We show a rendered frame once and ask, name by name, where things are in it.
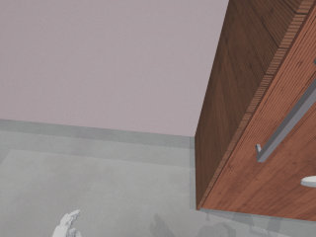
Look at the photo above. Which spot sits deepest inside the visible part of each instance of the wardrobe door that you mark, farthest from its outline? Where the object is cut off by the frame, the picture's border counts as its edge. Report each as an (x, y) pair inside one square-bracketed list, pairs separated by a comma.
[(272, 188)]

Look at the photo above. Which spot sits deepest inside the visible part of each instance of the robot right hand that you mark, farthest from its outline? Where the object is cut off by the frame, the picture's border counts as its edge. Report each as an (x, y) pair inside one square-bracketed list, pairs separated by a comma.
[(309, 181)]

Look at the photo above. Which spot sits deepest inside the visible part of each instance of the handle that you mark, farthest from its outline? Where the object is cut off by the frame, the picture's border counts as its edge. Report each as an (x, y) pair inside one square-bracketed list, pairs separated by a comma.
[(297, 112)]

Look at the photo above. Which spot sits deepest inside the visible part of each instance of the robot left hand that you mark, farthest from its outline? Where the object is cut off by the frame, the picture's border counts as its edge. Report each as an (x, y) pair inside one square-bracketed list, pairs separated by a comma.
[(63, 229)]

